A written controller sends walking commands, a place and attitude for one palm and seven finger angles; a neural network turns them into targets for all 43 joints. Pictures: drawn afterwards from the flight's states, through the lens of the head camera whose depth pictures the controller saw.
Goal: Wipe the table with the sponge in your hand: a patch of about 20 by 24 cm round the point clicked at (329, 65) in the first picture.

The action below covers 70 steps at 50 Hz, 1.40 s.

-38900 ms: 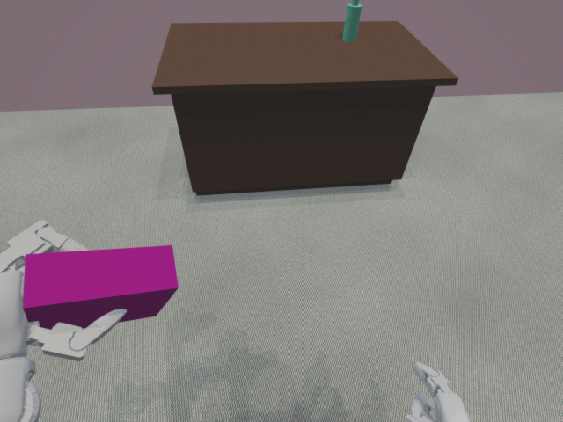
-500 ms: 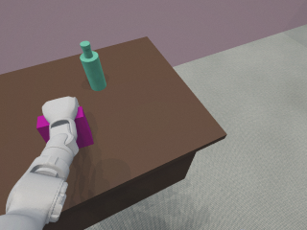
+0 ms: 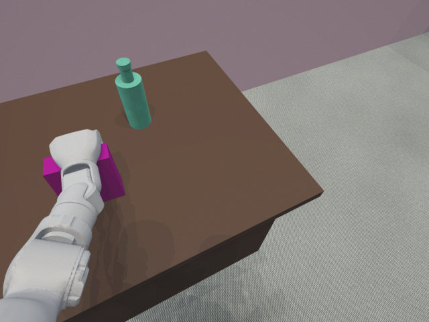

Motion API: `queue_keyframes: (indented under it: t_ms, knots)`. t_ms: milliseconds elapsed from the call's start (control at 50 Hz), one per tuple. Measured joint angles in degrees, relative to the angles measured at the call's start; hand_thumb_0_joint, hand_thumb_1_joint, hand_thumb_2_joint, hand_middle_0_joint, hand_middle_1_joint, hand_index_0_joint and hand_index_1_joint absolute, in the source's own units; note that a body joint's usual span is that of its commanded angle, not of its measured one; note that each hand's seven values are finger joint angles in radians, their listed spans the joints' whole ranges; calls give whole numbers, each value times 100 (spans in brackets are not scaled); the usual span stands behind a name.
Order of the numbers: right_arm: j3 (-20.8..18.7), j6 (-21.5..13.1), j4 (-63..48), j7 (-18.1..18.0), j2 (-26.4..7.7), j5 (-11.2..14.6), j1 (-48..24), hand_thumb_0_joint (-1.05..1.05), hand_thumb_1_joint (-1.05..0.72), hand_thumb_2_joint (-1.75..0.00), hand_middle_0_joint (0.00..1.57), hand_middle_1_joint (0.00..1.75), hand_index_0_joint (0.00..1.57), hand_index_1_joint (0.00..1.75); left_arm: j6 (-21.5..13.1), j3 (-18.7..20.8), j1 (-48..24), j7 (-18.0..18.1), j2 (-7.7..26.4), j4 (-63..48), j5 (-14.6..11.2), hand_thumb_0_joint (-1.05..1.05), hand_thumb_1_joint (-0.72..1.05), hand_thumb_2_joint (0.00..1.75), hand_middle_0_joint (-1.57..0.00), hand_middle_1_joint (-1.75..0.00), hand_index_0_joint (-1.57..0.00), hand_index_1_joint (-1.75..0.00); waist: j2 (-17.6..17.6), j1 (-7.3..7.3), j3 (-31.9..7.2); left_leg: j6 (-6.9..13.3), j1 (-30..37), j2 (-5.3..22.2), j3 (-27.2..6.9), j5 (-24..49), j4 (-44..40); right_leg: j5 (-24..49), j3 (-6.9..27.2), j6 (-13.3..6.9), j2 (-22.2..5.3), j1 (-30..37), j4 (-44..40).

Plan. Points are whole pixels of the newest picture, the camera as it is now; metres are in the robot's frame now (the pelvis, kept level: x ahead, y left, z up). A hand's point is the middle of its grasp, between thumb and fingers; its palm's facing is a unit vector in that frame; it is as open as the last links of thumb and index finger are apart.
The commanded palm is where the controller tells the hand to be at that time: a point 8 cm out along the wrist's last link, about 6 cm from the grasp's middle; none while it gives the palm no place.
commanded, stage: slide back across to the first lane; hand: left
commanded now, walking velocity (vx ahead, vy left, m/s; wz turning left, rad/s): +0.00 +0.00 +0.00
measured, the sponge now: (91, 184) +0.41 +0.28 -0.04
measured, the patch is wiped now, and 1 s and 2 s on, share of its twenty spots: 1.00 1.00 1.00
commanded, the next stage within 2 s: wipe back along the first lane in 0.38 s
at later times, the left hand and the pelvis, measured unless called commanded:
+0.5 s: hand (55, 174) +0.40 +0.33 +0.01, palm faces -0.10 -0.04 -0.99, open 9.3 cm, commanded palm +0.37 +0.32 +0.05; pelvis +0.03 +0.01 +0.01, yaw +1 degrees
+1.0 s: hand (53, 194) +0.36 +0.32 +0.01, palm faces -0.07 -0.03 -1.00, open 9.3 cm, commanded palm +0.31 +0.30 +0.04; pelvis +0.03 +0.01 +0.01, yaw +2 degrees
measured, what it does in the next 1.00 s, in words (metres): stands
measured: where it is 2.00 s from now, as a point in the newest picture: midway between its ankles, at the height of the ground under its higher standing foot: outside the picture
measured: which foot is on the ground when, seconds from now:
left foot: down 0.00-1.00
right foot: down 0.00-1.00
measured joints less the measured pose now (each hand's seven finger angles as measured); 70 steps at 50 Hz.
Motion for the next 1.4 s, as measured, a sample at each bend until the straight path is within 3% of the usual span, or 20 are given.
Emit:
queue_keyframes:
  t_ms: [500,660,860,1400]
  knots:
    - [-76,189,-188,16,-97,-4,-307,1,-91,-90,20,30,20,30,-208,189,1201,-458,289,-1245,-8,0,-49,115,-79,-146,-81,-146,-50,289,73,74,770,-80,-66,-123,-376,-113,-28,68,-62,833,-453]
    - [-152,208,-247,19,-117,0,-311,1,-91,-90,20,30,20,30,-256,5,1656,-516,287,-1837,-24,-1,-47,114,-78,-147,-80,-146,-14,393,96,83,821,-108,-126,-140,-360,-134,-87,78,-87,923,-477]
    - [-102,260,-184,20,-62,2,-433,1,-91,-90,20,30,20,30,56,-161,2122,-310,15,-2373,-122,0,-45,113,-76,-149,-78,-148,40,495,81,98,910,-143,-122,-153,-325,-179,-85,92,-123,991,-387]
    - [-21,141,-392,-30,-78,36,-634,1,-91,-90,20,30,20,30,531,-450,3164,-333,-247,-3535,-146,0,-44,113,-75,-151,-77,-150,70,643,100,62,1199,-150,-84,-125,-367,-212,-46,54,-130,1204,-290]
